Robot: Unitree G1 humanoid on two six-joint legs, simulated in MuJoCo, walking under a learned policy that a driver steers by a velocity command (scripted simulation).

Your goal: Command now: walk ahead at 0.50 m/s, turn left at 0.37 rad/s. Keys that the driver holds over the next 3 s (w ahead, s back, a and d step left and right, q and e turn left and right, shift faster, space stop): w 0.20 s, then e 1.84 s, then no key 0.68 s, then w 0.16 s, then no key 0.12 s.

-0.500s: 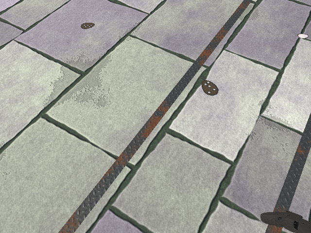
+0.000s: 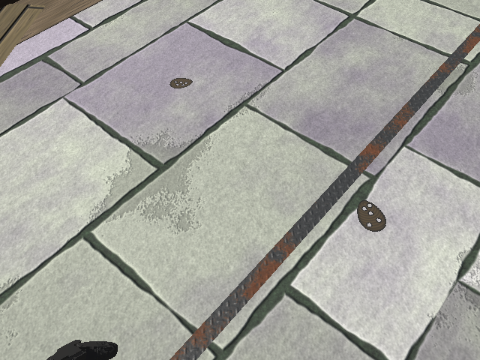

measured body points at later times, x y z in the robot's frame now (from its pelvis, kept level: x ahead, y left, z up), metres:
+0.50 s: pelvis +0.22 +0.02 +0.01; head +0.26 +0.04 +0.46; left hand +0.21 +0.28 -0.14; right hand +0.40 -0.21 -0.09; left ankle +0.31 +0.10 -0.72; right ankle +0.11 -0.10 -0.66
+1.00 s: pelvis +0.22 -0.01 +0.02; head +0.23 -0.04 +0.47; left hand +0.41 +0.22 -0.08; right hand +0.22 -0.30 -0.12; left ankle +0.28 +0.12 -0.66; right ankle +0.20 -0.08 -0.72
